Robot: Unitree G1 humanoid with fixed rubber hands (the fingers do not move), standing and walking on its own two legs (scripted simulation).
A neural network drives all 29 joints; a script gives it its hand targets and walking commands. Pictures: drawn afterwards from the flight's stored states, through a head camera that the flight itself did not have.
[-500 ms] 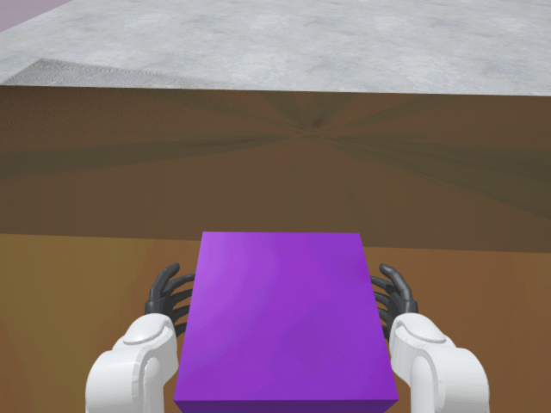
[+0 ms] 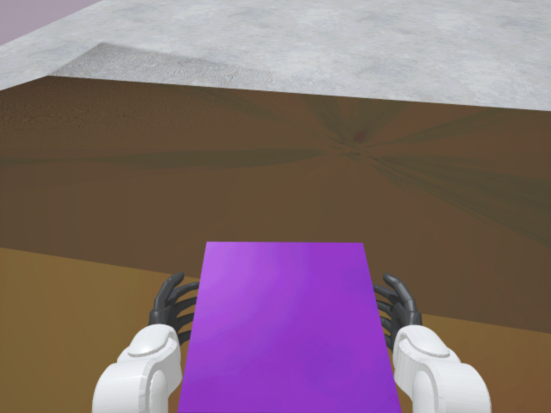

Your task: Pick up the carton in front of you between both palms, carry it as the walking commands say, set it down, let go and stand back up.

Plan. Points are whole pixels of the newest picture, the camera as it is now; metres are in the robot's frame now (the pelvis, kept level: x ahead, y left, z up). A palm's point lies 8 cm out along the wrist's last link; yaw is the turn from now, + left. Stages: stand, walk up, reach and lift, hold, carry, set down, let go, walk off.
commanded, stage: carry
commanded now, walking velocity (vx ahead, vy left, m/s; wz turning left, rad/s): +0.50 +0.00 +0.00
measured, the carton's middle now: (283, 352) +0.23 +0.01 +0.00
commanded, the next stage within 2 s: none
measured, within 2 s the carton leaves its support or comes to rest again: neither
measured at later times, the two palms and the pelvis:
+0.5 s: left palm (213, 156) +0.59 +0.16 +0.08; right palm (363, 167) +0.55 -0.14 +0.09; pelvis +0.34 +0.04 +0.00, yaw -4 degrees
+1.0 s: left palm (254, 79) +0.98 +0.11 +0.07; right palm (358, 81) +0.99 -0.19 +0.07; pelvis +0.66 -0.05 -0.01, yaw -1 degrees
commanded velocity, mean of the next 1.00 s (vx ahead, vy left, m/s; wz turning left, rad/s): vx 0.50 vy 0.00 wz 0.00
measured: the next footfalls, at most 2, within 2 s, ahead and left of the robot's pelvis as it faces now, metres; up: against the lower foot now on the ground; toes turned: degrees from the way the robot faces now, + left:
left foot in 0.24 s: +0.36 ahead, +0.11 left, +0.00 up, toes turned +9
right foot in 0.72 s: +0.68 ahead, -0.11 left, +0.00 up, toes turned -12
